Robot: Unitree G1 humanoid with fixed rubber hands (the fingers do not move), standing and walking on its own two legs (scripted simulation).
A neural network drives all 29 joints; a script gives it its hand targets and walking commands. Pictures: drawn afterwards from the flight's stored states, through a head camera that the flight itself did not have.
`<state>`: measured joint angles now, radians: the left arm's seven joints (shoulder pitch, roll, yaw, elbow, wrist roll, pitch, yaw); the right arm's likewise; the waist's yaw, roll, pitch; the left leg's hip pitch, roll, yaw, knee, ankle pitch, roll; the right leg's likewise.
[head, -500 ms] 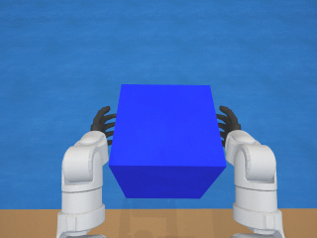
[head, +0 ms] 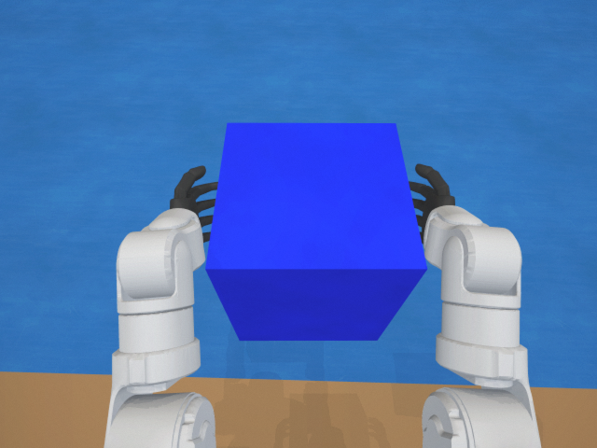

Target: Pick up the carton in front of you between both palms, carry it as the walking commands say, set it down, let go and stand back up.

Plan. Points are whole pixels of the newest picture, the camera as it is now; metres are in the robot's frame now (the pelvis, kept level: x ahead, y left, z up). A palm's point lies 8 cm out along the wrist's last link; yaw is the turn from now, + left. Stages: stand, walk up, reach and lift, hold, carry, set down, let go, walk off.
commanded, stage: carry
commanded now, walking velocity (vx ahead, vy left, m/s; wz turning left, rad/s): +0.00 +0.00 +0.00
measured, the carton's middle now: (309, 242) +0.38 +0.01 +0.03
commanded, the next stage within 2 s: none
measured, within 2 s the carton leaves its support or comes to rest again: neither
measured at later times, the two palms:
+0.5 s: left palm (171, 229) +0.35 +0.17 +0.11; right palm (430, 235) +0.35 -0.13 +0.11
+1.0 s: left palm (169, 256) +0.31 +0.16 +0.12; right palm (450, 258) +0.31 -0.14 +0.12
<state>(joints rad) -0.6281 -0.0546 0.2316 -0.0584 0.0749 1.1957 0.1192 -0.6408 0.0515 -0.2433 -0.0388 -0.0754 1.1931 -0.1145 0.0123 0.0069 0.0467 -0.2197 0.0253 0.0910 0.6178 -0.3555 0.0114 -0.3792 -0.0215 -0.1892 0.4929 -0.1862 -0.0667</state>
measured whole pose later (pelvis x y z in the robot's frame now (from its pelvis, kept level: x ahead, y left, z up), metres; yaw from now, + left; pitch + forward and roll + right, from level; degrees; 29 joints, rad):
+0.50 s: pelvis +0.00 +0.02 -0.01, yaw +0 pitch +3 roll -1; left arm -0.64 -0.02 0.19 0.11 0.06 1.20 0.12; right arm -0.62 0.02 -0.22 0.09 -0.07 1.21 -0.11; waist 0.00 0.02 -0.04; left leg -0.20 -0.01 0.08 0.58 -0.43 0.05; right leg -0.36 -0.05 -0.16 0.58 -0.26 -0.01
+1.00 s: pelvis -0.03 +0.01 -0.01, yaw +0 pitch +1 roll +0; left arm -0.64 -0.01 0.20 0.17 0.06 1.22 0.12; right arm -0.65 0.01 -0.21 0.18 -0.07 1.22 -0.11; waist 0.00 0.01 -0.07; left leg -0.21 -0.01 0.08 0.55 -0.36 0.04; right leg -0.36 -0.05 -0.16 0.52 -0.18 -0.03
